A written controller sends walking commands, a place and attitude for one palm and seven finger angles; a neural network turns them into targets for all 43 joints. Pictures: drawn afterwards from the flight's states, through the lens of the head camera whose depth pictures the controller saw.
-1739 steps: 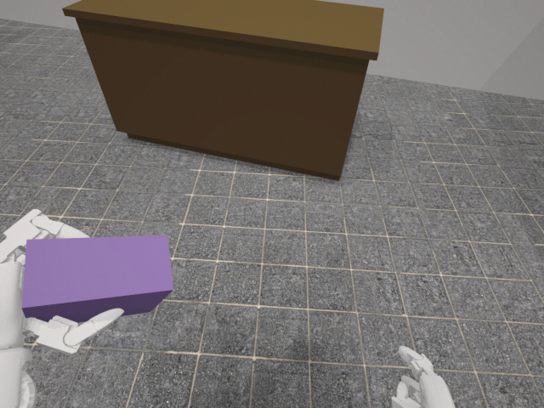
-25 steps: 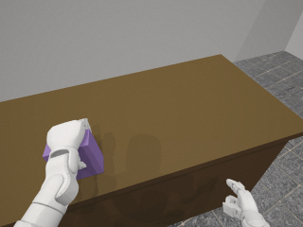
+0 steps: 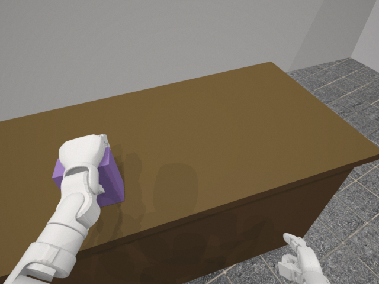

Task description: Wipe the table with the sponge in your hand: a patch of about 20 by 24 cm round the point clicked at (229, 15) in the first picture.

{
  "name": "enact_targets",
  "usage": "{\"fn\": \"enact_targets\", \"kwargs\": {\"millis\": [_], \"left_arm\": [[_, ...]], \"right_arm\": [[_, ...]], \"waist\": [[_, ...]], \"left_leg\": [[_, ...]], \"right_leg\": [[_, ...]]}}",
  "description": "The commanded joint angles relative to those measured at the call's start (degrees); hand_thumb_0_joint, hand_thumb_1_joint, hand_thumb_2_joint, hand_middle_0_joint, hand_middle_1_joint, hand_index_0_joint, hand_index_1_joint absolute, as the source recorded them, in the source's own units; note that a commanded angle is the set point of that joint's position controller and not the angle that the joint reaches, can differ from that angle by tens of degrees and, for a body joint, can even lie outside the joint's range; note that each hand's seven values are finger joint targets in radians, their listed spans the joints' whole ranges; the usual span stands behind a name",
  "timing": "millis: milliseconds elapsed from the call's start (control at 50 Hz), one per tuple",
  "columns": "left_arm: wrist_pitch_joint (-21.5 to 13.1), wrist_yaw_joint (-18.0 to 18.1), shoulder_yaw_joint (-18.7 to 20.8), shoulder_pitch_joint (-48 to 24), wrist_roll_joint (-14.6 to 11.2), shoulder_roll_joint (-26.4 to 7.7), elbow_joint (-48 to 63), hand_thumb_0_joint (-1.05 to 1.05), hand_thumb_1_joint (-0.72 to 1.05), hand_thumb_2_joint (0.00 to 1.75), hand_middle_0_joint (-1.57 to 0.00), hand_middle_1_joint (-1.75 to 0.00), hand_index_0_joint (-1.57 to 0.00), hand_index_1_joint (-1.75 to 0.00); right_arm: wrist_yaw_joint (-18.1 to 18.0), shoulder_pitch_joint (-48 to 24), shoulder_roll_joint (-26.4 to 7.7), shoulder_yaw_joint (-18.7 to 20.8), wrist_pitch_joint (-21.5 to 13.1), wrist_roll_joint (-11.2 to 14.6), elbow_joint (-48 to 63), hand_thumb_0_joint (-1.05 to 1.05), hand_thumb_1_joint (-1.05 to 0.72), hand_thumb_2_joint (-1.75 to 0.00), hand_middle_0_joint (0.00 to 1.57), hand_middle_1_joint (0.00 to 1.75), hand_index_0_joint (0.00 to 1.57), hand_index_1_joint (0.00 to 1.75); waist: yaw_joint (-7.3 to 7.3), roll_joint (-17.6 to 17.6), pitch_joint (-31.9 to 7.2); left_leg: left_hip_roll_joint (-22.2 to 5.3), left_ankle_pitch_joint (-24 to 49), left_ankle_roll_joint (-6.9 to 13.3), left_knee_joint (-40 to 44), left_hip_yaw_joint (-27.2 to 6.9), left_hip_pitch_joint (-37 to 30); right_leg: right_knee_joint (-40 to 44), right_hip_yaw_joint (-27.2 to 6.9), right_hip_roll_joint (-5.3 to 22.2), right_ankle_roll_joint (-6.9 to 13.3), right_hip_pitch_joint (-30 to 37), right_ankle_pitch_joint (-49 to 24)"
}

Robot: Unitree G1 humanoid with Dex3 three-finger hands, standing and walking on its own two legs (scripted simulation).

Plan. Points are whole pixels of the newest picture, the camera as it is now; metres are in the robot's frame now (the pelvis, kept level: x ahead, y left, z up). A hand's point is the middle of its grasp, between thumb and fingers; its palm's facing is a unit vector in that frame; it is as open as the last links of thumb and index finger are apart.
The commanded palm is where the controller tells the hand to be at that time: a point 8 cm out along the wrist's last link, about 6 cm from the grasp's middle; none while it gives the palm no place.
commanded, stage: wipe forward along the first lane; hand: left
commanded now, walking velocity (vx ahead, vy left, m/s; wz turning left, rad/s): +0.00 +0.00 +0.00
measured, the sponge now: (95, 186) +0.31 +0.28 +0.02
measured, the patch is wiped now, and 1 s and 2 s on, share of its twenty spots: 0.05 0.15 0.25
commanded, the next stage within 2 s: slide across to the middle lane in 1.22 s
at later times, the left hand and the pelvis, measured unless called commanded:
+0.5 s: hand (94, 153) +0.37 +0.29 +0.08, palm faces -0.11 +0.01 -0.99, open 10.3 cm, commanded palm +0.35 +0.30 +0.11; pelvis -0.02 -0.02 -0.01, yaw +0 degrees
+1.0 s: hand (87, 137) +0.41 +0.33 +0.08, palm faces -0.13 +0.01 -0.99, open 10.3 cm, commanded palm +0.40 +0.34 +0.12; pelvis -0.01 -0.01 -0.01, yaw -1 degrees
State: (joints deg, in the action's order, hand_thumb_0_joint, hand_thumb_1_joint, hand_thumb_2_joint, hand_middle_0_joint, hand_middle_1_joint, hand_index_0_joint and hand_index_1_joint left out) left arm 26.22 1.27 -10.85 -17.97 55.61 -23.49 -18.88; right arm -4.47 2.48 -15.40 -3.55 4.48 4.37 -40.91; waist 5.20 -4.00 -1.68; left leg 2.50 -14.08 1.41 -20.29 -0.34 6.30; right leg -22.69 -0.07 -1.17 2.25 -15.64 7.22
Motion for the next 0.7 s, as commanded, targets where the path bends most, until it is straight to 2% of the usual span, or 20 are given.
{"fn": "enact_targets", "kwargs": {"millis": [0, 20, 80, 100, 120, 180, 200, 220, 260, 280, 300, 320, 360, 400, 460, 480, 500, 560, 600, 680], "left_arm": [[-1.7, 1.8, 7.7, -16.8, 1.2, -13.5, -1.5, 0.00, 0.10, 1.30, -1.20, -1.60, -1.20, -1.60], [-2.4, 1.6, 5.2, -19.1, 1.0, -11.3, -1.6, 0.00, 0.10, 1.30, -1.20, -1.60, -1.20, -1.60], [-4.1, 1.7, 6.0, -19.7, 1.3, -12.3, -6.4, 0.00, 0.10, 1.30, -1.20, -1.60, -1.20, -1.60], [-4.8, 2.0, 7.9, -20.3, 1.4, -14.4, -6.6, 0.00, 0.10, 1.30, -1.20, -1.60, -1.20, -1.60], [-5.5, 2.1, 7.1, -20.2, 1.3, -13.4, -7.6, 0.00, 0.10, 1.30, -1.20, -1.60, -1.20, -1.60], [-7.6, 2.7, 8.1, -21.3, 1.2, -14.7, -10.5, 0.00, 0.10, 1.30, -1.20, -1.60, -1.20, -1.60], [-8.1, 3.1, 10.6, -22.0, 1.0, -17.6, -10.9, 0.00, 0.10, 1.30, -1.20, -1.60, -1.20, -1.60], [-8.9, 3.3, 9.1, -24.3, 0.9, -16.7, -11.9, 0.00, 0.10, 1.30, -1.20, -1.60, -1.20, -1.60], [-10.1, 3.7, 9.9, -24.7, 0.9, -17.9, -14.4, 0.00, 0.10, 1.30, -1.20, -1.60, -1.20, -1.60], [-10.5, 3.9, 11.1, -24.3, 1.2, -19.5, -16.2, 0.00, 0.10, 1.30, -1.20, -1.60, -1.20, -1.60], [-11.1, 4.3, 12.8, -25.8, 1.4, -21.8, -16.2, 0.00, 0.10, 1.30, -1.20, -1.60, -1.20, -1.60], [-11.7, 4.5, 11.0, -26.8, 1.3, -20.0, -16.5, 0.00, 0.10, 1.30, -1.20, -1.60, -1.20, -1.60], [-12.3, 4.7, 10.3, -27.6, 1.6, -20.1, -18.3, 0.00, 0.10, 1.30, -1.20, -1.60, -1.20, -1.60], [-13.0, 5.1, 12.4, -30.3, 1.9, -23.2, -20.4, 0.00, 0.10, 1.30, -1.20, -1.60, -1.20, -1.60], [-14.4, 5.4, 12.3, -32.7, 2.3, -24.5, -24.0, 0.00, 0.10, 1.30, -1.20, -1.60, -1.20, -1.60], [-14.8, 5.6, 12.8, -31.9, 2.2, -24.8, -24.5, 0.00, 0.10, 1.30, -1.20, -1.60, -1.20, -1.60], [-15.5, 5.8, 14.9, -33.2, 2.4, -27.5, -24.6, 0.00, 0.10, 1.30, -1.20, -1.60, -1.20, -1.60], [-16.2, 6.0, 11.8, -34.3, 2.6, -24.7, -27.2, 0.00, 0.10, 1.30, -1.20, -1.60, -1.20, -1.60], [-17.0, 6.4, 14.9, -35.3, 2.7, -28.5, -28.0, 0.00, 0.10, 1.30, -1.20, -1.60, -1.20, -1.60], [-17.4, 6.7, 12.9, -37.8, 2.6, -27.5, -30.0, 0.00, 0.10, 1.30, -1.20, -1.60, -1.20, -1.60]], "right_arm": [[-0.8, -7.2, -7.3, 3.0, -3.0, 0.0, 8.2, 0.00, -0.90, -0.90, 0.20, 0.30, 0.20, 0.30], [-1.0, -6.8, -7.1, 2.9, -3.2, 0.1, 8.7, 0.00, -0.90, -0.90, 0.20, 0.30, 0.20, 0.30], [-1.2, -5.1, -7.5, 3.3, -3.4, 0.1, 8.1, 0.00, -0.90, -0.90, 0.20, 0.30, 0.20, 0.30], [-1.3, -4.6, -7.8, 3.5, -3.5, 0.1, 7.9, 0.00, -0.90, -0.90, 0.20, 0.30, 0.20, 0.30], [-1.4, -3.9, -7.6, 3.6, -3.6, 0.1, 8.2, 0.00, -0.90, -0.90, 0.20, 0.30, 0.20, 0.30], [-1.7, -2.5, -8.0, 4.0, -3.9, 0.2, 7.9, 0.00, -0.90, -0.90, 0.20, 0.30, 0.20, 0.30], [-1.7, -2.2, -8.3, 4.1, -4.0, 0.2, 7.6, 0.00, -0.90, -0.90, 0.20, 0.30, 0.20, 0.30], [-1.9, -1.6, -8.1, 4.1, -4.2, 0.3, 7.5, 0.00, -0.90, -0.90, 0.20, 0.30, 0.20, 0.30], [-2.0, -0.6, -8.4, 4.3, -4.5, 0.4, 7.2, 0.00, -0.90, -0.90, 0.20, 0.30, 0.20, 0.30], [-2.0, -0.1, -8.6, 4.5, -4.5, 0.4, 6.7, 0.00, -0.90, -0.90, 0.20, 0.30, 0.20, 0.30], [-2.0, 0.1, -8.9, 4.6, -4.5, 0.4, 6.6, 0.00, -0.90, -0.90, 0.20, 0.30, 0.20, 0.30], [-2.0, 0.8, -8.5, 4.6, -4.6, 0.5, 6.9, 0.00, -0.90, -0.90, 0.20, 0.30, 0.20, 0.30], [-2.0, 1.3, -8.5, 4.6, -4.8, 0.6, 6.7, 0.00, -0.90, -0.90, 0.20, 0.30, 0.20, 0.30], [-2.0, 2.3, -9.0, 4.8, -4.9, 0.7, 5.8, 0.00, -0.90, -0.90, 0.20, 0.30, 0.20, 0.30], [-2.0, 3.9, -9.2, 4.9, -4.9, 0.7, 5.4, 0.00, -0.90, -0.90, 0.20, 0.30, 0.20, 0.30], [-2.0, 4.2, -9.1, 5.1, -5.0, 0.7, 5.5, 0.00, -0.90, -0.90, 0.20, 0.30, 0.20, 0.30], [-1.9, 4.6, -9.4, 5.1, -4.9, 0.7, 5.1, 0.00, -0.90, -0.90, 0.20, 0.30, 0.20, 0.30], [-1.8, 5.5, -9.2, 5.1, -4.9, 0.9, 5.3, 0.00, -0.90, -0.90, 0.20, 0.30, 0.20, 0.30], [-1.7, 6.3, -9.7, 5.4, -4.9, 0.8, 4.6, 0.00, -0.90, -0.90, 0.20, 0.30, 0.20, 0.30], [-1.7, 7.4, -9.7, 5.3, -4.8, 0.9, 4.6, 0.00, -0.90, -0.90, 0.20, 0.30, 0.20, 0.30]], "waist": [[-0.80, 7.0, -9.2], [-1.63, 6.8, -10.1], [-1.70, 7.4, -9.2], [-1.48, 6.5, -9.9], [-1.74, 7.0, -10.7], [-2.14, 9.2, -10.8], [-1.89, 8.9, -11.0], [-2.93, 9.4, -10.8], [-3.12, 10.0, -10.4], [-2.82, 10.5, -10.6], [-2.72, 8.8, -11.2], [-3.24, 8.4, -11.8], [-3.51, 7.2, -11.7], [-3.89, 7.3, -11.9], [-4.99, 9.3, -12.1], [-4.54, 8.5, -13.1], [-4.51, 7.7, -14.3], [-5.57, 8.0, -13.3], [-5.29, 6.9, -15.0], [-6.46, 7.3, -15.0]], "left_leg": [[-0.2, 4.7, 0.6, 3.1, -2.3, 8.3], [-0.2, 4.9, 0.7, 2.8, -1.8, 9.0], [-0.2, 4.0, 0.5, 2.2, -1.9, 10.4], [-0.1, 3.5, 0.7, 2.1, -1.8, 10.2], [-0.1, 3.8, 0.8, 1.7, -1.5, 11.1], [-0.1, 2.0, 0.9, 1.0, -1.2, 13.1], [0.0, 1.1, 1.0, 1.2, -1.5, 13.4], [-0.1, 0.4, 1.2, 1.0, -1.1, 14.2], [-0.1, -0.5, 1.2, 0.5, -0.9, 15.6], [0.1, -0.9, 1.2, 0.4, -0.9, 16.3], [0.1, -1.2, 1.2, 0.4, -1.0, 16.3], [0.1, -1.1, 1.4, 0.1, -0.5, 16.8], [0.1, -1.9, 1.3, -0.1, -0.3, 17.4], [0.1, -2.9, 1.4, -0.2, -0.5, 17.9], [0.0, -3.5, 1.6, -1.1, -0.1, 20.0], [0.0, -3.2, 1.6, -1.3, 0.1, 20.0], [0.0, -2.5, 1.5, -1.3, -0.3, 20.2], [-0.3, -3.3, 1.6, -1.6, 0.2, 20.9], [-0.3, -2.3, 1.6, -1.9, 0.0, 21.3], [-0.5, -2.8, 1.7, -2.2, 0.5, 22.0]], "right_leg": [[3.4, -6.4, 0.8, 2.4, 9.9, 3.4], [3.2, -5.4, 1.1, 2.1, 10.5, 2.6], [2.9, -5.3, 1.1, 2.1, 8.8, 3.1], [3.1, -6.4, 1.0, 2.2, 8.7, 3.5], [2.7, -5.3, 1.3, 1.9, 9.6, 3.1], [2.8, -6.2, 1.6, 1.5, 9.1, 4.0], [3.0, -7.2, 1.4, 1.6, 9.0, 5.2], [3.0, -6.4, 1.7, 1.1, 8.9, 5.9], [3.2, -7.0, 1.9, 0.9, 8.6, 6.6], [3.1, -7.0, 1.9, 0.9, 8.7, 7.3], [3.2, -8.1, 1.9, 1.1, 8.5, 7.8], [3.0, -7.2, 2.2, 0.7, 9.3, 7.4], [3.2, -7.5, 2.3, 0.6, 8.5, 8.1], [3.6, -8.2, 2.2, 0.7, 7.7, 9.7], [3.6, -8.2, 2.7, 0.1, 8.1, 10.3], [3.5, -8.5, 2.9, 0.1, 8.8, 9.7], [3.1, -8.8, 2.6, 0.4, 9.0, 8.9], [3.2, -8.0, 2.8, 0.0, 7.6, 8.7], [2.8, -8.9, 2.7, 0.3, 8.4, 7.4], [2.9, -8.3, 3.1, -0.2, 7.8, 6.6]]}}
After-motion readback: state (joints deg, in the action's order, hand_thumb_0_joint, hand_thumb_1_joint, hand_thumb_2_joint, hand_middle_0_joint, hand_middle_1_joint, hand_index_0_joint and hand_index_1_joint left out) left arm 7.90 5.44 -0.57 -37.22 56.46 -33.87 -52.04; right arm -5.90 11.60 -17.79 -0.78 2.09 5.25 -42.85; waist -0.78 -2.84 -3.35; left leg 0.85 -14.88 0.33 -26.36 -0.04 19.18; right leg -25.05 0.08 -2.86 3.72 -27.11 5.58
